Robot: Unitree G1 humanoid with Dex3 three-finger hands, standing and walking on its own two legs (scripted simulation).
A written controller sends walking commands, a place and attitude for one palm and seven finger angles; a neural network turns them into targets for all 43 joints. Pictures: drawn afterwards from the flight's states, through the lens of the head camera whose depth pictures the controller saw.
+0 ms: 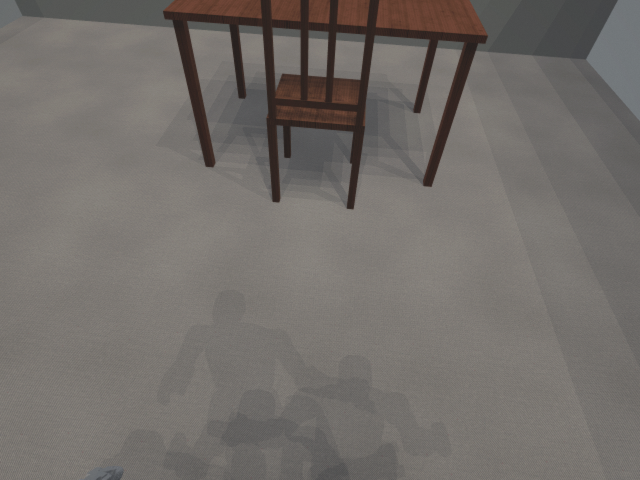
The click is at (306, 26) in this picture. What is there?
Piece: chair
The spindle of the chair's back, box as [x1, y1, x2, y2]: [301, 0, 308, 100]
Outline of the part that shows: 301,0 301,99 306,100 308,0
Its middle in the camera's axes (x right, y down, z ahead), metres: -0.06 -0.64 +1.31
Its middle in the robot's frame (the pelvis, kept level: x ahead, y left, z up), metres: +1.40 +0.12 -0.06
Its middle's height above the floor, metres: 0.71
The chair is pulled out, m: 0.00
